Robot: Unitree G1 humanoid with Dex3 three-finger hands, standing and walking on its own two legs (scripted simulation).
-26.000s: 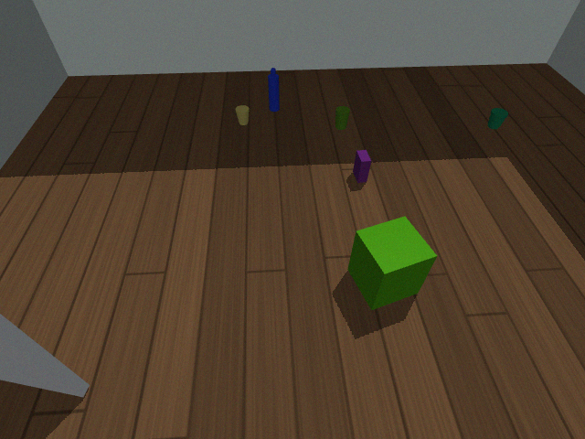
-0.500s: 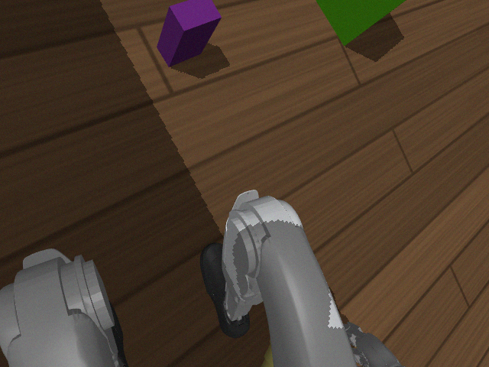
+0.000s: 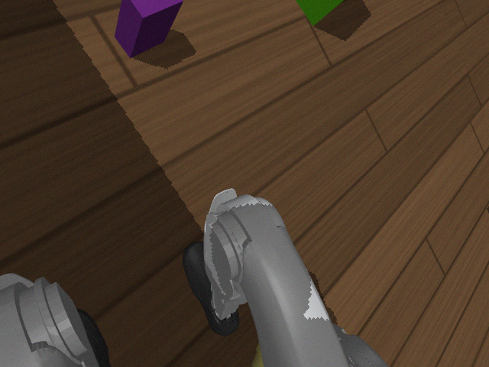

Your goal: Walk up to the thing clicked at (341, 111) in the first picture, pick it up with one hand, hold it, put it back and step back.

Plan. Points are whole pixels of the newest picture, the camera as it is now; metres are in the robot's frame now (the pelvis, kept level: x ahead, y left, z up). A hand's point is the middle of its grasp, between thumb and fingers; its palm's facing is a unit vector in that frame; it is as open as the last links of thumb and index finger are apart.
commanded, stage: rest palm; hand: left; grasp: from above
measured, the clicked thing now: out of the picture +0.50 +0.35 -0.25
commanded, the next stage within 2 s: close in 0.82 s
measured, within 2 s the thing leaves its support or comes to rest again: neither
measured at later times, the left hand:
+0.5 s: hand out of the picture +0.48 +0.36 -0.21, palm faces -0.43 -0.12 -0.90, open 13.7 cm
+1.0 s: hand out of the picture +0.49 +0.36 -0.22, palm faces -0.44 -0.12 -0.89, open 13.5 cm
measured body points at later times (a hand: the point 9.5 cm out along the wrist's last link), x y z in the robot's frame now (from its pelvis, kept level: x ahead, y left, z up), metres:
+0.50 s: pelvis +0.00 +0.00 +0.00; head +0.28 +0.12 +0.33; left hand +0.50 +0.36 -0.16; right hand +0.05 -0.27 -0.05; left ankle +0.06 +0.12 -0.28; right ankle +0.12 -0.12 -0.28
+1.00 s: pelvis +0.00 +0.00 +0.00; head +0.29 +0.12 +0.32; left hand +0.51 +0.36 -0.16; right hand +0.03 -0.26 -0.05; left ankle +0.06 +0.12 -0.28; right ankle +0.12 -0.12 -0.28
